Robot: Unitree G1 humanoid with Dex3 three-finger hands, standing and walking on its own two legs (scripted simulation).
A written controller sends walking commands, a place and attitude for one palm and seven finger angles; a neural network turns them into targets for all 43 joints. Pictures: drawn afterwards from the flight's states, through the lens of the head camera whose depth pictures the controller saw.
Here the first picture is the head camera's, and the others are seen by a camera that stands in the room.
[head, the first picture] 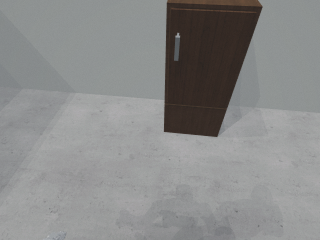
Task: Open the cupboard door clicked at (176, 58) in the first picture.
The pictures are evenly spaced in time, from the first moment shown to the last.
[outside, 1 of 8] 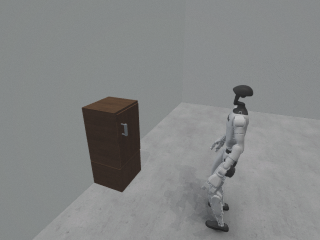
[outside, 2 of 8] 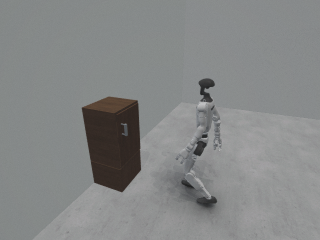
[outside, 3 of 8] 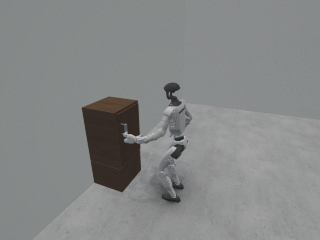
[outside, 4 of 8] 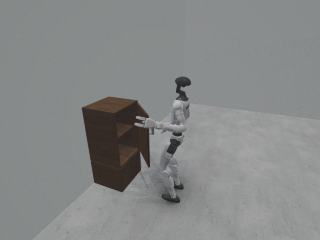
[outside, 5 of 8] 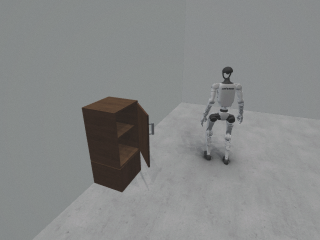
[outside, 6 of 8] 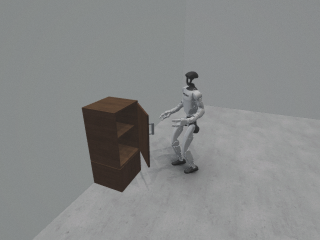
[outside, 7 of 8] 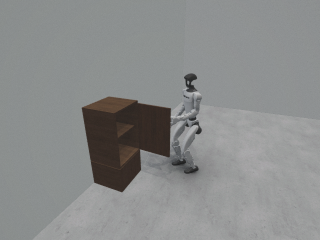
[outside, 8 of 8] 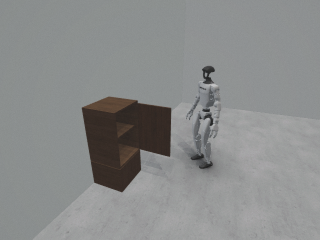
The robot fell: no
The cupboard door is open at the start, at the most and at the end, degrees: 0 89 89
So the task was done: yes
